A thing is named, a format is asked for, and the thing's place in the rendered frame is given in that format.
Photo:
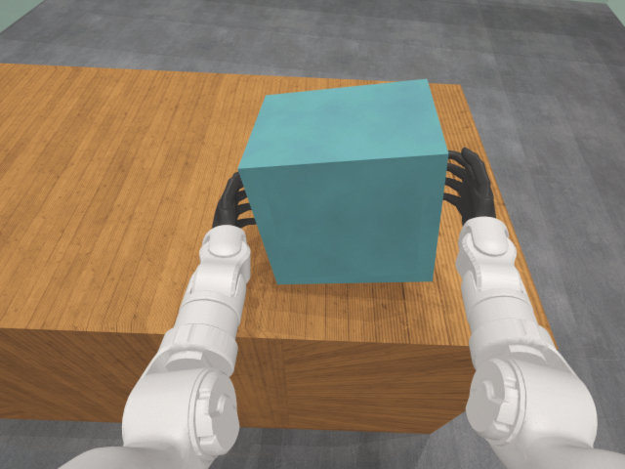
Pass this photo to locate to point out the carton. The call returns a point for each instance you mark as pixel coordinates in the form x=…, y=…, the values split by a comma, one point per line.
x=346, y=184

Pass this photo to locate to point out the left robot upper arm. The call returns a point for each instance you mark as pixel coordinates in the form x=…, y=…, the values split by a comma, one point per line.
x=180, y=419

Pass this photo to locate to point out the right robot upper arm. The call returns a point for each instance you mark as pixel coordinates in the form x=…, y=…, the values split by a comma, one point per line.
x=536, y=417

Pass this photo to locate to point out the robot right forearm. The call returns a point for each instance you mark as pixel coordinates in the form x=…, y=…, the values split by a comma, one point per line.
x=497, y=306

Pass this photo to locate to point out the robot right hand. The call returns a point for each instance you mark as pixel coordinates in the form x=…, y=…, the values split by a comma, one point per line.
x=476, y=194

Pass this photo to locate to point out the pedestal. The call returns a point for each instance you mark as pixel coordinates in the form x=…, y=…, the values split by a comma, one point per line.
x=109, y=181

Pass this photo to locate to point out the robot left forearm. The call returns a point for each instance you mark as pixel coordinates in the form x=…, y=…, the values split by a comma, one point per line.
x=205, y=329

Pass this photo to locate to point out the robot left hand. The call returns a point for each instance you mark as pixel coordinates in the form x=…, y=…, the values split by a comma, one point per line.
x=227, y=210

